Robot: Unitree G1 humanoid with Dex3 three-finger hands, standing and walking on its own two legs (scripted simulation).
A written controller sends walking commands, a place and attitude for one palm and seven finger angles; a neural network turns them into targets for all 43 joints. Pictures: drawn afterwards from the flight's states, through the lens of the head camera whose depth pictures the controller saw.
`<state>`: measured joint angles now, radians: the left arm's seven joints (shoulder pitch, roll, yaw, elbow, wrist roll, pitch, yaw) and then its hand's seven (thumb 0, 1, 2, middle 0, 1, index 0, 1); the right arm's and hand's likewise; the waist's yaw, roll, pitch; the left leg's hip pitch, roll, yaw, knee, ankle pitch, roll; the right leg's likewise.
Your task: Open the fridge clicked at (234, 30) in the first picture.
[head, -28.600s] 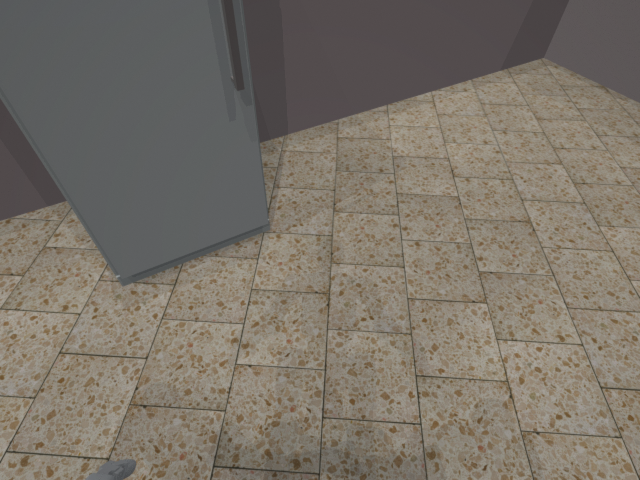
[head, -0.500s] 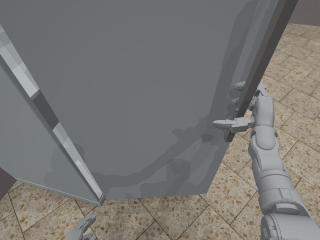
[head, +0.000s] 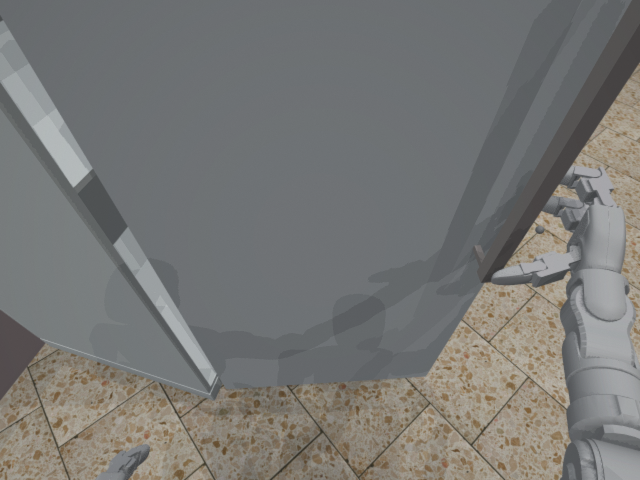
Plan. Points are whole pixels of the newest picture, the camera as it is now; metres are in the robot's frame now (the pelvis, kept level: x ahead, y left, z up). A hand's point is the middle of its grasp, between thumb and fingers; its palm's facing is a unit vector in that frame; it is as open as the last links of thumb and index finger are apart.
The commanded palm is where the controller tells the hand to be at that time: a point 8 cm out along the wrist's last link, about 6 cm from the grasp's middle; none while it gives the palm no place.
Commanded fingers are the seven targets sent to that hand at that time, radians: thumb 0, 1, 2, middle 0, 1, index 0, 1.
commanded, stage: slip the hand off the handle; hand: right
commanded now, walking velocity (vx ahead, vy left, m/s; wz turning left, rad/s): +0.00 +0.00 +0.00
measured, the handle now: (545, 153) +0.46 -0.20 +0.19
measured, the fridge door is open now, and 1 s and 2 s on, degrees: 70 70 70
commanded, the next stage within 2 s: draw the hand back to the body in 1.36 s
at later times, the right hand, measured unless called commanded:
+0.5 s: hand (580, 237) +0.41 -0.26 +0.11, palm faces +0.18 +0.97 -0.17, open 14.7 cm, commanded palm +0.35 -0.30 +0.12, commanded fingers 0.00 0.55 -0.20 0.25 1.15 0.25 1.15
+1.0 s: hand (606, 317) +0.30 -0.26 +0.11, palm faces +0.21 +0.96 -0.16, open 14.7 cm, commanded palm +0.27 -0.30 +0.12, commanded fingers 0.00 0.55 -0.20 0.25 1.15 0.25 1.15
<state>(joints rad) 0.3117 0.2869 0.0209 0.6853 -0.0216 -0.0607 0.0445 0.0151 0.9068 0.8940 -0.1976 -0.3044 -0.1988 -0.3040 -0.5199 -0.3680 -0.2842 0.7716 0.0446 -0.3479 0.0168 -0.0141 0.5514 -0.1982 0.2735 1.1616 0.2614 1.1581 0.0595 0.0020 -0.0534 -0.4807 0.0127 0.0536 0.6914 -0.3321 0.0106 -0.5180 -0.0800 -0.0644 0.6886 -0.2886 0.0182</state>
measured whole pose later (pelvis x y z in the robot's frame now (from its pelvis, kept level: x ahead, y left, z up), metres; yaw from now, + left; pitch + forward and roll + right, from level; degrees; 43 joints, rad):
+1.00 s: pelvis +0.00 -0.01 +0.00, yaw -1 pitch +4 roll +1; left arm 0.23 0.25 -0.03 0.61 -0.04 -0.12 0.07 0.02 0.91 0.89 -0.20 -0.30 -0.20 -0.30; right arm -0.06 -0.33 -0.27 0.28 0.16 -0.26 0.14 -0.01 0.55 -0.20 0.26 1.15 0.25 1.15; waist -0.02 -0.03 -0.07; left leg -0.40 0.03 0.07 0.70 -0.35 -0.01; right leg -0.47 -0.06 -0.04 0.72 -0.32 0.01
